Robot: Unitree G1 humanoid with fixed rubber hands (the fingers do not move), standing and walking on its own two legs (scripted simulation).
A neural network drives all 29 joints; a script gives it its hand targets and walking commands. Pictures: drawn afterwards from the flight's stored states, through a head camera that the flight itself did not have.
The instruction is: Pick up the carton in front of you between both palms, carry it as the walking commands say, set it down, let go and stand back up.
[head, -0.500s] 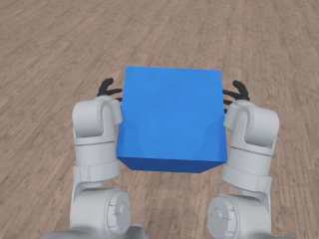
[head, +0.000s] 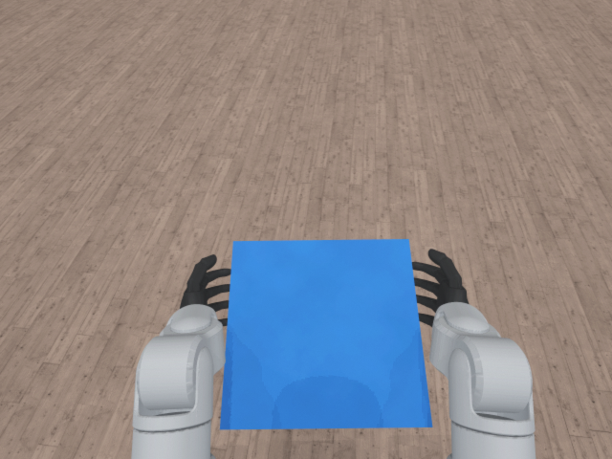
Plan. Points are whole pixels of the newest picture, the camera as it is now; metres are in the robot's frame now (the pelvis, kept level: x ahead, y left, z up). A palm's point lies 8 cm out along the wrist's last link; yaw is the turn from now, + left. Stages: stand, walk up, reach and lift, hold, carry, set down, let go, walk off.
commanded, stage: carry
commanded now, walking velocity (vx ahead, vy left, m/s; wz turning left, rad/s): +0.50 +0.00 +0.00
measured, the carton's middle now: (320, 339) +0.30 +0.00 -0.02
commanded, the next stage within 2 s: none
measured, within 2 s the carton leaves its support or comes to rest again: neither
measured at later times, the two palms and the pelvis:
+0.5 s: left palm (210, 162) +0.55 +0.17 +0.09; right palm (385, 162) +0.54 -0.11 +0.09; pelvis +0.29 +0.04 +0.01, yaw -2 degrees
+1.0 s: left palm (237, 88) +0.76 +0.15 +0.10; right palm (382, 78) +0.78 -0.13 +0.11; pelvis +0.51 +0.00 +0.00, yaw +0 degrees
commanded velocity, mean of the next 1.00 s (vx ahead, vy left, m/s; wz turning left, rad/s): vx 0.22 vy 0.00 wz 0.00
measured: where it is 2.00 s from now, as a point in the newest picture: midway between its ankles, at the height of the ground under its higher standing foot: (311, 384)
